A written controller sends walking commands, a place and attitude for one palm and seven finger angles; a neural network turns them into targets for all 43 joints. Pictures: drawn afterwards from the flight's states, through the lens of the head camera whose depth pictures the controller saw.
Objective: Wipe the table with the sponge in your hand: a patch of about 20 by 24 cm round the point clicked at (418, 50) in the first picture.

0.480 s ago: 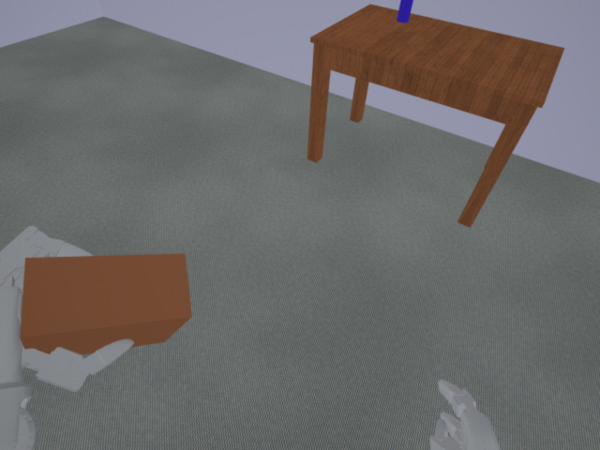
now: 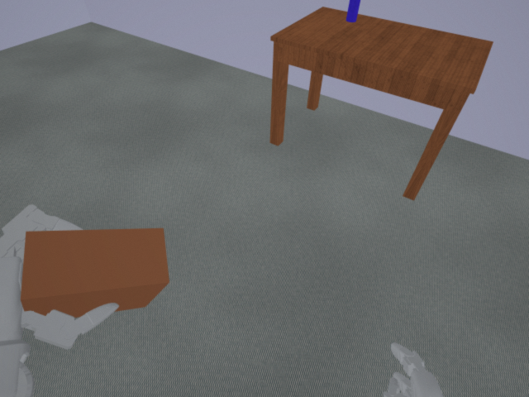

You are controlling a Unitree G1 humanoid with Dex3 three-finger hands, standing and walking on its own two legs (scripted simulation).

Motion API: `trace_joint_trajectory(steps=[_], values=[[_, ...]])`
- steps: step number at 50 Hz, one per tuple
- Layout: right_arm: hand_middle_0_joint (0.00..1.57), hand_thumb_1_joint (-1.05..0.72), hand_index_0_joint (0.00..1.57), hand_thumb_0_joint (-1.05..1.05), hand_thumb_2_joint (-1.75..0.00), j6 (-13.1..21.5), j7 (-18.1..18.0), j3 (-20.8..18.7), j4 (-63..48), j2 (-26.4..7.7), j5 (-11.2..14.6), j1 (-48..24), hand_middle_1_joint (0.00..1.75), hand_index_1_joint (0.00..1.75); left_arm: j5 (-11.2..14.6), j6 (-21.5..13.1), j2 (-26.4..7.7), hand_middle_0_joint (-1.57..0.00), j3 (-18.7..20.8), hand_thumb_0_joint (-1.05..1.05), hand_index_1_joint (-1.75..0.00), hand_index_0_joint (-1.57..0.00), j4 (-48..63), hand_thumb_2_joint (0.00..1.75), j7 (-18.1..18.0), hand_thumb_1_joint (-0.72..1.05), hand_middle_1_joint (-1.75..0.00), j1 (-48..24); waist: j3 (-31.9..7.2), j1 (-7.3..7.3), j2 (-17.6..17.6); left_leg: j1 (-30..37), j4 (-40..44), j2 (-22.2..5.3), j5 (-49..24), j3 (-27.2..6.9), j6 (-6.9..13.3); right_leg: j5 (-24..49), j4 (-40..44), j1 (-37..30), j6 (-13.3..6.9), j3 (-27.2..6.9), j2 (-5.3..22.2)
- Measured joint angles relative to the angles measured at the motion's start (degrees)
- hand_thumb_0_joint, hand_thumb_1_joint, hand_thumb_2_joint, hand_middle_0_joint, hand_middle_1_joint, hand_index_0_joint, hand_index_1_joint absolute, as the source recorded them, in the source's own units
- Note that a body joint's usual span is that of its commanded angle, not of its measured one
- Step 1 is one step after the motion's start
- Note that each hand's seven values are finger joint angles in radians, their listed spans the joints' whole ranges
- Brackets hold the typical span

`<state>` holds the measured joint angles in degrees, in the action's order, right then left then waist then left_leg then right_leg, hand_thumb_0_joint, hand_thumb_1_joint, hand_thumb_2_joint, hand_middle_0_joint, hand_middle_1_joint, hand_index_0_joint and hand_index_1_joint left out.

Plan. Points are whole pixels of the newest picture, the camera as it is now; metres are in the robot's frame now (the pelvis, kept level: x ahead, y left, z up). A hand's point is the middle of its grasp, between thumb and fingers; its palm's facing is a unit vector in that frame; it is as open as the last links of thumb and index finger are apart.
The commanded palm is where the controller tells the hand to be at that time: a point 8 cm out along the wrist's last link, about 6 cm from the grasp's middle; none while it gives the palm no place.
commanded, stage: walk to a spot facing it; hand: left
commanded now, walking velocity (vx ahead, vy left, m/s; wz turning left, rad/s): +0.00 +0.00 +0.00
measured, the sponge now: (117, 274) +0.23 +0.20 +0.14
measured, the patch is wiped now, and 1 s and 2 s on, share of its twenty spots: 0.00 0.00 0.00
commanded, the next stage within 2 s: none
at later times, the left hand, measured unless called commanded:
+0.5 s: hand (91, 255) +0.24 +0.23 +0.15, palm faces +0.45 -0.81 -0.37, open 10.8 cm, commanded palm +0.18 +0.28 +0.18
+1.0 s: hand (152, 169) +0.38 +0.20 +0.16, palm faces +0.42 -0.75 -0.51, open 10.8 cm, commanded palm +0.32 +0.24 +0.18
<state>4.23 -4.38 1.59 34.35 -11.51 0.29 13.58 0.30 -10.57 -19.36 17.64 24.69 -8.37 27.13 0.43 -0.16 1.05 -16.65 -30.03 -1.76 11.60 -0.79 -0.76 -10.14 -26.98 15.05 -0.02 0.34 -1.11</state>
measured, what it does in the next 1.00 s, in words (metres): walks ahead: left foot, then right foot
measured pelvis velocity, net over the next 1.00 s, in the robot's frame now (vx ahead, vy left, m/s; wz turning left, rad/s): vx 0.18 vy -0.05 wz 0.07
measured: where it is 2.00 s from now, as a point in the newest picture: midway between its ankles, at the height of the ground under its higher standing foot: (292, 342)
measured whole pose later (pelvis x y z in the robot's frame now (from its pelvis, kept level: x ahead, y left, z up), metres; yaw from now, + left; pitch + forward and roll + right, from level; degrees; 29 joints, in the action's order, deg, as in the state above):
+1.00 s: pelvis +0.18 -0.05 -0.02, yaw +4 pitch -1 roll +0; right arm 4.2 -3.5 1.7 34.7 -8.1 0.3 12.4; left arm 0.2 -10.9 -22.3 19.7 29.0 -7.9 26.3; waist 4.1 -0.3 3.6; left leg -15.8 -46.1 -10.2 25.7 5.3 -1.3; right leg -15.6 -38.1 20.6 -2.8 12.0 3.0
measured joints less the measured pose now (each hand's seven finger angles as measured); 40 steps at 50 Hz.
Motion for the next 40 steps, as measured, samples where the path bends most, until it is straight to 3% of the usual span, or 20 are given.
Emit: trace_joint_trajectory(steps=[5,11,14,18,21,24,27,31,33,35,37,40], values=[[0.20,-0.91,0.20,0.01,-0.90,-0.15,0.01,0.02,0.27,-0.04,-0.18,0.05,0.30,0.30,-0.14,0.35,0.25,-0.65,-0.36,-0.01,-1.37,-0.65,-0.72,1.00,0.01,-0.53,-1.37,-0.15,-0.30,-0.16,0.03,-0.39,-0.72,-0.02,0.71,0.11,0.26,-0.42,-0.63,0.38,-0.10,-0.02,0.01],[0.20,-0.91,0.20,0.01,-0.90,-0.77,-0.79,-0.15,0.37,0.00,-0.74,1.02,0.30,0.30,-0.59,1.27,0.33,-0.65,-0.28,-0.01,-1.37,-0.65,0.52,1.00,-0.60,-0.53,-1.37,-0.04,-1.42,0.58,-0.26,-1.40,-3.36,0.13,6.40,-0.08,1.53,-9.85,-5.03,1.68,-1.15,0.89,0.46],[0.20,-0.91,0.20,0.01,-0.90,-0.25,-1.01,-0.34,0.36,0.26,-0.93,1.12,0.30,0.30,-0.53,0.66,-0.73,-0.65,1.04,-0.01,-1.37,-0.65,1.80,1.00,-0.96,-0.53,-1.37,-0.59,-0.68,0.98,0.06,-1.63,-4.60,-0.30,2.23,-0.77,0.88,-12.24,-8.20,2.17,-1.09,2.07,0.45],[0.20,-0.91,0.20,0.01,-0.90,-0.67,-0.44,-0.33,1.02,0.99,-0.75,1.93,0.30,0.30,-0.40,0.17,-0.75,-0.65,1.87,-0.01,-1.37,-0.65,0.59,1.00,-0.69,-0.53,-1.37,-0.26,-1.45,1.16,1.16,-1.42,-7.24,-1.23,5.85,-1.62,-0.06,-11.31,-8.46,0.93,-1.11,3.77,0.17],[0.20,-0.91,0.20,0.01,-0.90,-1.08,0.06,-0.45,1.70,1.08,-0.46,2.84,0.30,0.30,-0.53,0.13,-0.29,-0.65,0.80,-0.01,-1.37,-0.65,-0.14,1.00,-0.32,-0.53,-1.37,-0.06,-2.41,1.06,0.65,-4.35,-15.21,-1.03,12.72,-0.28,0.73,-6.81,-8.07,0.61,-2.20,4.70,1.06],[0.20,-0.91,0.20,0.01,-0.90,-1.58,0.43,-0.58,3.79,0.01,-0.53,2.75,0.30,0.30,-0.94,-0.34,1.18,-0.65,-1.45,-0.01,-1.37,-0.65,-1.16,1.00,0.04,-0.53,-1.37,-1.43,-1.57,0.51,-0.54,-8.66,-26.45,-0.88,13.64,2.07,0.41,-8.34,-6.90,-1.61,-1.96,5.64,2.61],[0.20,-0.91,0.20,0.01,-0.90,-2.27,0.38,-0.54,3.94,-0.61,-0.76,2.33,0.30,0.30,-1.10,-1.00,0.91,-0.65,-1.37,-0.01,-1.37,-0.65,0.03,1.00,0.25,-0.53,-1.37,-0.56,-0.97,0.17,-2.02,-8.66,-21.32,-2.46,11.64,4.95,0.65,-8.59,-4.78,-3.21,-1.45,5.72,3.57],[0.20,-0.91,0.20,0.01,-0.90,-1.55,-0.30,-1.20,1.77,-1.39,-0.88,1.68,0.30,0.30,-0.50,-1.68,-1.17,-0.65,0.54,-0.01,-1.37,-0.65,4.03,1.00,-0.38,-0.53,-1.37,-0.19,0.90,-0.25,-2.94,-2.79,-5.04,-3.29,6.58,7.59,0.95,-11.06,-6.64,-4.03,-0.31,6.04,4.18],[0.20,-0.91,0.20,0.01,-0.90,-0.92,-0.73,-1.78,0.78,-1.16,-0.74,0.10,0.30,0.30,0.08,-2.22,-2.02,-0.65,2.40,-0.01,-1.37,-0.65,5.50,1.00,-1.18,-0.53,-1.37,-0.40,2.22,-0.74,-3.89,-1.68,-4.47,-2.89,1.30,8.99,0.78,-14.73,-13.76,-1.93,-0.12,4.36,4.89],[0.20,-0.91,0.20,0.01,-0.90,-0.56,-0.65,-1.94,0.57,0.08,-0.59,-1.90,0.30,0.30,0.09,-2.45,-2.45,-0.65,3.69,-0.01,-1.37,-0.65,4.70,1.00,-1.71,-0.53,-1.37,-1.17,2.93,-0.85,-4.12,-1.03,-6.26,-3.18,3.76,10.05,0.61,-18.50,-25.95,2.54,-0.26,2.59,4.02],[0.20,-0.91,0.20,0.01,-0.90,-0.09,-0.15,-1.64,0.44,1.45,-0.48,-2.87,0.30,0.30,-0.01,-1.76,-2.68,-0.65,3.91,-0.01,-1.37,-0.65,3.14,1.00,-1.41,-0.53,-1.37,-2.18,2.53,-0.23,-3.26,-0.15,-5.39,-3.71,5.10,9.79,0.49,-18.93,-33.92,6.75,0.06,3.10,3.49],[0.20,-0.91,0.20,0.01,-0.90,0.76,0.69,-0.64,0.02,3.17,-0.14,-3.05,0.30,0.30,-0.02,-0.68,-2.03,-0.65,3.19,-0.01,-1.37,-0.65,2.93,1.00,-0.98,-0.53,-1.37,-2.52,2.22,-0.15,-1.90,1.97,-2.27,-4.72,4.64,9.57,-0.17,-16.08,-33.81,10.76,0.77,4.67,4.31]])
